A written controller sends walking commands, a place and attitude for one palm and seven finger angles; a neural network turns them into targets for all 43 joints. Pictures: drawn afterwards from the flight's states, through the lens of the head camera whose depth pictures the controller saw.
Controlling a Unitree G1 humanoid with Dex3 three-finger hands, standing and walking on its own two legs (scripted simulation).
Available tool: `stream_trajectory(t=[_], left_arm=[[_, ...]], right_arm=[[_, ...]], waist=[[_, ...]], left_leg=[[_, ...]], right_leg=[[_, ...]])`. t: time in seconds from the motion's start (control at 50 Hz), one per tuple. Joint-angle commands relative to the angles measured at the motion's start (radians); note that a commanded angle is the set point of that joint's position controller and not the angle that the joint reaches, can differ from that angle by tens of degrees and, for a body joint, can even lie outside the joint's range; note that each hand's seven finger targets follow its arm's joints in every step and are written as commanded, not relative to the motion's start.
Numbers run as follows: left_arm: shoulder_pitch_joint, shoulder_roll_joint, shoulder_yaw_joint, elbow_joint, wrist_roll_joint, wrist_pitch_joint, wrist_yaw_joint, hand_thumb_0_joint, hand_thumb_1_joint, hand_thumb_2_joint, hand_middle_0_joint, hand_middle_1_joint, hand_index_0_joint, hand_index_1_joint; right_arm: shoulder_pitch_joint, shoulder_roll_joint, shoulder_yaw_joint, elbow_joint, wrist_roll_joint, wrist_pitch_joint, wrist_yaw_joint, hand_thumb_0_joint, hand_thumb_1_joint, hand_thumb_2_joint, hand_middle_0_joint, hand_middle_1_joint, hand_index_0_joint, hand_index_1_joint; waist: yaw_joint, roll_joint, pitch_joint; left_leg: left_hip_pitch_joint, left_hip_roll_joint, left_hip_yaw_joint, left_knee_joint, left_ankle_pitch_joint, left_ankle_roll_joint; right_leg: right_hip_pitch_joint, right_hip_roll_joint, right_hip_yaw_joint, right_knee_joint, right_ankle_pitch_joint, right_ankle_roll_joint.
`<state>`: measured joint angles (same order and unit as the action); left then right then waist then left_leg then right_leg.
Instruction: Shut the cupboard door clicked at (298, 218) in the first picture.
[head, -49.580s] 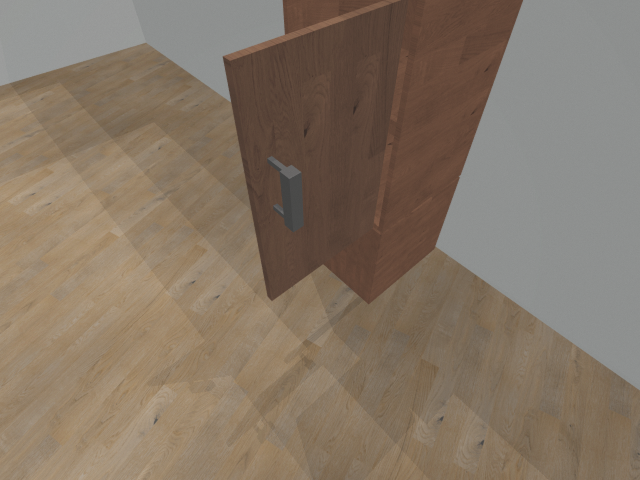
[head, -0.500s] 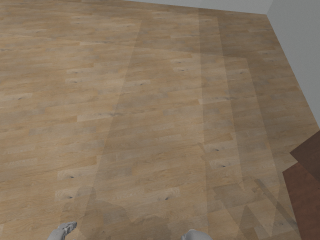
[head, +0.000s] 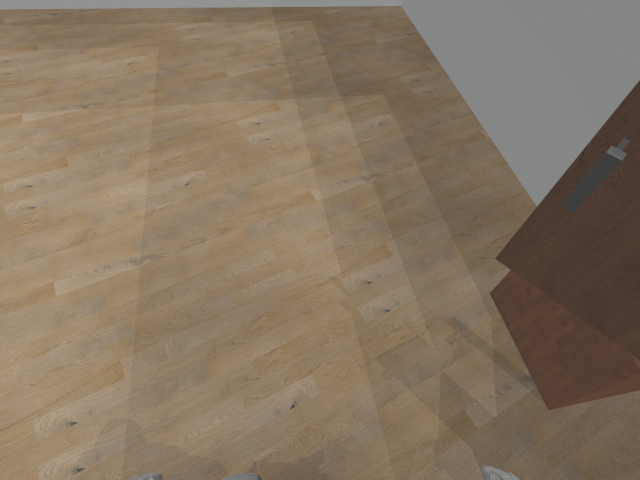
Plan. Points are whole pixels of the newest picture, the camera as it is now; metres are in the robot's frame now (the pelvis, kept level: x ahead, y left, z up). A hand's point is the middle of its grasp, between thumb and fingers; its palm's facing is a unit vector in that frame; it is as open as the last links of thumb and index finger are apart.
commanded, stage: turn to face it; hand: left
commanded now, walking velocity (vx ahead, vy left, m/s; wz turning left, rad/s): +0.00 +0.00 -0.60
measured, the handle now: (595, 175) +0.62 -0.44 +0.02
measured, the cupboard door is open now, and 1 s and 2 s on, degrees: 34 34 34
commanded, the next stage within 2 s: take the last steps up to it in 1.10 s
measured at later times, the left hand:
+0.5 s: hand (227, 441) +0.18 +0.13 -0.14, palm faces -0.30 -0.91 -0.29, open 7.4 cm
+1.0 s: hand (259, 409) +0.23 +0.10 -0.15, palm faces -0.53 -0.81 -0.23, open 7.4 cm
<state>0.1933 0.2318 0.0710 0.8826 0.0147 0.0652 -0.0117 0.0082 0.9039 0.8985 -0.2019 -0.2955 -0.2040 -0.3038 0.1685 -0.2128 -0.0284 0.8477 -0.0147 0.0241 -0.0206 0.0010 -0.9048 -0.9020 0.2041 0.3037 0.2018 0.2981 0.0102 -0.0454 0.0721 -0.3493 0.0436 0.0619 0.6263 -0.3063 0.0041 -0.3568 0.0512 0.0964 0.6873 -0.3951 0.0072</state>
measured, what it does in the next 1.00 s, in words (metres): steps on the spot, turning right: right foot, then left foot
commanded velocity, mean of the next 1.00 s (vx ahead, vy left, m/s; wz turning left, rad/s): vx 0.00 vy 0.00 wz -0.52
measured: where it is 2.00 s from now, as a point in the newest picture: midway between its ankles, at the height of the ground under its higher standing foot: outside the picture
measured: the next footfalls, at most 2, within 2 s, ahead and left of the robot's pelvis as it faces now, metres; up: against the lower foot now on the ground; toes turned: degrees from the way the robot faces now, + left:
right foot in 0.36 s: +0.00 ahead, -0.15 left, +0.00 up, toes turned -18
left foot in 0.72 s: +0.13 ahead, +0.07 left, +0.00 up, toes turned -21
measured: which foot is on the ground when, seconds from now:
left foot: down 0.00-0.36, up 0.38-0.70, down 0.72-1.00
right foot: up 0.00-0.34, down 0.36-0.72, up 0.74-1.00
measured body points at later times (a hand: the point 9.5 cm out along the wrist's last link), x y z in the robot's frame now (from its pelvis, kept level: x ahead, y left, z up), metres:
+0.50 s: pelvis +0.01 -0.03 +0.00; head +0.05 -0.06 +0.45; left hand +0.19 +0.18 -0.12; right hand -0.02 -0.31 -0.15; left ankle +0.02 +0.11 -0.66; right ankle -0.03 -0.13 -0.72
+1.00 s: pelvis +0.02 -0.02 +0.01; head +0.07 -0.05 +0.46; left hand +0.25 +0.14 -0.13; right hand -0.07 -0.26 -0.13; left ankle +0.09 +0.09 -0.72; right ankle -0.06 -0.11 -0.69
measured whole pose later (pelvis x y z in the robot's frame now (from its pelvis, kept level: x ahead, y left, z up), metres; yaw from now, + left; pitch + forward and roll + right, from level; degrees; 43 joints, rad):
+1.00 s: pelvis +0.02 -0.02 +0.01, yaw -34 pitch +1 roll -2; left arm 0.14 0.25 0.08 0.89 0.02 0.07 -0.03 0.01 0.91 0.90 -0.20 -0.29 -0.20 -0.30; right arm 0.23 -0.21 -0.02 0.89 -0.03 0.03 -0.02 0.00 -0.90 -0.90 0.21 0.30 0.21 0.30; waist -0.01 0.02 0.09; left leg -0.27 0.15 0.17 0.56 -0.29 -0.03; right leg -0.36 -0.01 -0.06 0.79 -0.44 0.03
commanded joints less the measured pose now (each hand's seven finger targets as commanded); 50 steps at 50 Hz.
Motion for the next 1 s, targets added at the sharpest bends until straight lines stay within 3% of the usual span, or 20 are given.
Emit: stream_trajectory(t=[0.0, 0.06, 0.12, 0.24, 0.3, 0.32, 0.34, 0.36, 0.38, 0.46, 0.58, 0.64, 0.66, 0.68, 0.7, 0.72, 0.78, 0.9, 0.94, 0.98], left_arm=[[-0.057, 0.126, 0.038, -0.110, 0.012, -0.019, -0.008, 0.000, 0.900, 0.900, -0.200, -0.300, -0.200, -0.300], [-0.056, 0.088, 0.035, -0.096, 0.006, -0.009, -0.027, 0.000, 0.900, 0.900, -0.200, -0.300, -0.200, -0.300], [-0.093, 0.071, 0.030, -0.103, 0.004, -0.005, -0.033, 0.000, 0.900, 0.900, -0.200, -0.300, -0.200, -0.300], [-0.122, 0.060, 0.021, -0.114, 0.007, -0.013, -0.035, 0.000, 0.900, 0.900, -0.200, -0.300, -0.200, -0.300], [-0.012, 0.101, 0.028, -0.082, 0.008, -0.028, -0.027, 0.000, 0.900, 0.900, -0.200, -0.300, -0.200, -0.300], [0.067, 0.174, 0.041, -0.058, 0.014, -0.040, -0.018, 0.000, 0.900, 0.900, -0.200, -0.300, -0.200, -0.300], [0.116, 0.276, 0.060, -0.041, 0.015, -0.053, -0.002, 0.000, 0.900, 0.900, -0.200, -0.300, -0.200, -0.300], [0.154, 0.293, 0.056, -0.034, 0.000, -0.049, 0.009, 0.000, 0.900, 0.900, -0.200, -0.300, -0.200, -0.300], [0.096, 0.272, 0.062, -0.048, 0.007, -0.049, 0.022, 0.000, 0.900, 0.900, -0.200, -0.300, -0.200, -0.300], [-0.042, 0.191, 0.035, -0.092, 0.007, -0.046, 0.026, 0.000, 0.900, 0.900, -0.200, -0.300, -0.200, -0.300], [-0.030, 0.214, 0.046, -0.083, 0.014, -0.039, 0.015, 0.000, 0.900, 0.900, -0.200, -0.300, -0.200, -0.300], [-0.067, 0.202, 0.048, -0.088, 0.006, -0.032, 0.013, 0.000, 0.900, 0.900, -0.200, -0.300, -0.200, -0.300], [-0.073, 0.171, 0.041, -0.094, -0.001, -0.028, 0.012, 0.000, 0.900, 0.900, -0.200, -0.300, -0.200, -0.300], [-0.017, 0.103, 0.031, -0.105, -0.010, -0.022, 0.005, 0.000, 0.900, 0.900, -0.200, -0.300, -0.200, -0.300], [-0.028, 0.102, 0.020, -0.121, -0.003, -0.029, 0.000, 0.000, 0.900, 0.900, -0.200, -0.300, -0.200, -0.300], [-0.041, 0.117, 0.027, -0.111, 0.008, -0.022, -0.001, 0.000, 0.900, 0.900, -0.200, -0.300, -0.200, -0.300], [-0.034, 0.105, 0.037, -0.078, 0.006, -0.016, -0.021, 0.000, 0.900, 0.900, -0.200, -0.300, -0.200, -0.300], [-0.080, 0.056, 0.014, -0.080, 0.005, -0.015, -0.025, 0.000, 0.900, 0.900, -0.200, -0.300, -0.200, -0.300], [-0.068, 0.050, 0.010, -0.071, 0.004, -0.021, -0.023, 0.000, 0.900, 0.900, -0.200, -0.300, -0.200, -0.300], [0.006, 0.068, 0.015, -0.044, 0.005, -0.028, -0.018, 0.000, 0.900, 0.900, -0.200, -0.300, -0.200, -0.300]], right_arm=[[0.106, -0.228, -0.044, -0.058, -0.019, -0.029, -0.027, 0.000, -0.900, -0.900, 0.200, 0.300, 0.200, 0.300], [0.065, -0.189, -0.037, -0.068, -0.021, -0.027, -0.028, 0.000, -0.900, -0.900, 0.200, 0.300, 0.200, 0.300], [0.117, -0.189, -0.045, -0.040, -0.018, -0.026, -0.028, 0.000, -0.900, -0.900, 0.200, 0.300, 0.200, 0.300], [0.114, -0.219, -0.062, -0.019, -0.021, -0.016, -0.012, 0.000, -0.900, -0.900, 0.200, 0.300, 0.200, 0.300], [0.074, -0.229, -0.070, -0.024, -0.010, -0.010, -0.002, 0.000, -0.900, -0.900, 0.200, 0.300, 0.200, 0.300], [0.063, -0.190, -0.066, -0.039, -0.001, -0.008, 0.005, 0.000, -0.900, -0.900, 0.200, 0.300, 0.200, 0.300], [0.016, -0.107, -0.041, -0.091, 0.002, -0.007, 0.010, 0.000, -0.900, -0.900, 0.200, 0.300, 0.200, 0.300], [-0.029, -0.133, -0.037, -0.108, 0.002, 0.008, -0.001, 0.000, -0.900, -0.900, 0.200, 0.300, 0.200, 0.300], [-0.030, -0.121, -0.038, -0.103, 0.003, 0.009, -0.010, 0.000, -0.900, -0.900, 0.200, 0.300, 0.200, 0.300], [0.019, -0.129, -0.038, -0.047, -0.001, 0.012, -0.001, 0.000, -0.900, -0.900, 0.200, 0.300, 0.200, 0.300], [0.011, -0.108, -0.038, -0.068, 0.005, 0.007, 0.001, 0.000, -0.900, -0.900, 0.200, 0.300, 0.200, 0.300], [0.096, -0.113, -0.036, -0.045, 0.008, -0.009, -0.007, 0.000, -0.900, -0.900, 0.200, 0.300, 0.200, 0.300], [0.139, -0.143, -0.040, -0.033, 0.005, -0.020, -0.010, 0.000, -0.900, -0.900, 0.200, 0.300, 0.200, 0.300], [0.144, -0.237, -0.054, -0.035, -0.010, -0.030, -0.014, 0.000, -0.900, -0.900, 0.200, 0.300, 0.200, 0.300], [0.174, -0.280, -0.060, -0.049, -0.012, -0.025, -0.014, 0.000, -0.900, -0.900, 0.200, 0.300, 0.200, 0.300], [0.152, -0.264, -0.053, -0.042, -0.022, -0.028, -0.021, 0.000, -0.900, -0.900, 0.200, 0.300, 0.200, 0.300], [0.049, -0.198, -0.035, -0.069, -0.023, -0.028, -0.025, 0.000, -0.900, -0.900, 0.200, 0.300, 0.200, 0.300], [0.111, -0.205, -0.050, -0.011, -0.022, -0.017, -0.018, 0.000, -0.900, -0.900, 0.200, 0.300, 0.200, 0.300], [0.112, -0.217, -0.056, 0.003, -0.020, -0.012, -0.013, 0.000, -0.900, -0.900, 0.200, 0.300, 0.200, 0.300], [0.084, -0.217, -0.061, 0.006, -0.012, -0.007, -0.008, 0.000, -0.900, -0.900, 0.200, 0.300, 0.200, 0.300]], waist=[[-0.040, 0.271, -0.109], [-0.021, 0.214, -0.100], [-0.048, 0.227, -0.127], [-0.057, 0.276, -0.116], [0.008, 0.196, -0.152], [0.049, 0.028, -0.189], [0.074, -0.252, -0.164], [0.093, -0.172, -0.146], [0.055, -0.251, -0.138], [-0.015, -0.116, -0.128], [-0.005, -0.114, -0.098], [-0.050, -0.103, -0.123], [-0.066, -0.029, -0.149], [-0.051, 0.253, -0.174], [-0.064, 0.349, -0.159], [-0.062, 0.329, -0.147], [-0.012, 0.230, -0.102], [-0.050, 0.260, -0.119], [-0.048, 0.276, -0.136], [-0.004, 0.237, -0.142]], left_leg=[[0.206, 0.400, -0.346, -0.304, 0.426, 0.161], [0.246, 0.291, -0.118, -0.254, 0.534, 0.127], [0.313, 0.297, -0.062, -0.231, 0.586, 0.128], [0.259, 0.320, 0.015, -0.194, 0.499, 0.111], [0.154, 0.289, 0.078, -0.027, 0.372, 0.030], [0.020, 0.220, 0.132, 0.148, 0.194, -0.027], [-0.272, 0.057, 0.138, 0.390, -0.339, -0.081], [-0.285, 0.057, -0.014, 0.515, -0.362, -0.075], [-0.356, 0.060, -0.059, 0.574, -0.318, -0.077], [-0.211, 0.065, -0.043, 0.485, -0.132, -0.097], [-0.090, 0.001, -0.019, 0.197, -0.119, -0.084], [0.083, -0.017, -0.018, -0.067, 0.028, -0.074], [0.203, 0.032, -0.062, -0.214, 0.091, -0.056], [0.321, 0.256, -0.288, -0.296, 0.179, 0.023], [0.278, 0.418, -0.421, -0.324, 0.302, 0.125], [0.225, 0.423, -0.408, -0.333, 0.336, 0.153], [0.197, 0.305, -0.171, -0.279, 0.441, 0.135], [0.230, 0.290, -0.052, -0.222, 0.491, 0.129], [0.227, 0.288, -0.040, -0.192, 0.476, 0.116], [0.139, 0.263, -0.003, -0.116, 0.361, 0.065]], right_leg=[[-0.229, -0.056, -0.040, 0.494, -0.183, 0.032], [-0.213, -0.077, -0.089, 0.474, -0.085, 0.052], [-0.191, -0.082, -0.126, 0.365, -0.074, 0.054], [-0.055, -0.059, -0.197, 0.102, -0.055, 0.030], [0.186, -0.050, -0.205, -0.203, 0.192, -0.001], [0.348, -0.177, -0.055, -0.295, 0.345, -0.049], [0.442, -0.418, 0.277, -0.322, 0.684, -0.167], [0.340, -0.467, 0.303, -0.321, 0.727, -0.240], [0.351, -0.413, 0.319, -0.328, 0.672, -0.244], [0.214, -0.287, 0.125, -0.287, 0.635, -0.192], [0.130, -0.260, 0.215, -0.296, 0.493, -0.192], [0.064, -0.217, 0.222, -0.223, 0.456, -0.132], [-0.010, -0.160, 0.183, -0.154, 0.365, -0.085], [-0.163, -0.017, 0.061, 0.023, 0.072, -0.024], [-0.194, 0.003, -0.063, 0.251, -0.225, 0.010], [-0.206, -0.026, -0.030, 0.407, -0.220, 0.022], [-0.208, -0.072, -0.065, 0.498, -0.098, 0.041], [-0.060, -0.057, -0.166, 0.156, -0.086, 0.031], [0.004, -0.041, -0.188, 0.038, -0.034, 0.019], [0.162, -0.036, -0.198, -0.173, 0.161, 0.007]])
